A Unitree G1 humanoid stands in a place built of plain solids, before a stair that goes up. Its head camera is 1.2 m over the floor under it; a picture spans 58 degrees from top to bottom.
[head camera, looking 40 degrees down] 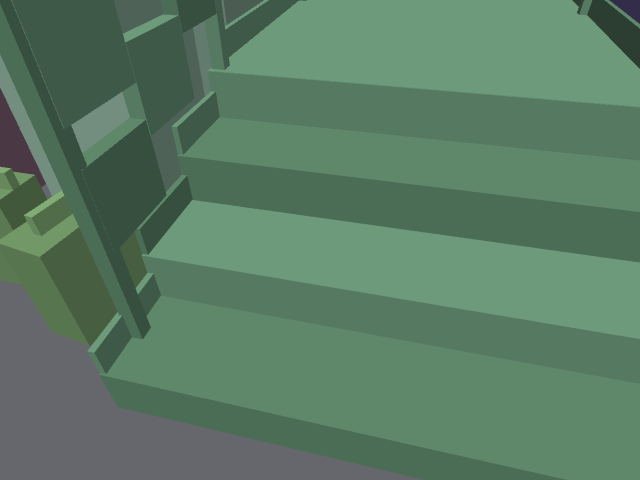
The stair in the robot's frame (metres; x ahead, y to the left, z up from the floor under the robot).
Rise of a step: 0.17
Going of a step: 0.30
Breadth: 1.50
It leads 13 degrees to the right of straight ahead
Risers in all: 4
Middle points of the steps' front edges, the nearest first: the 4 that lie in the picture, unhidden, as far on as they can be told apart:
0.49 -0.13 0.17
0.78 -0.20 0.34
1.08 -0.27 0.51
1.37 -0.33 0.68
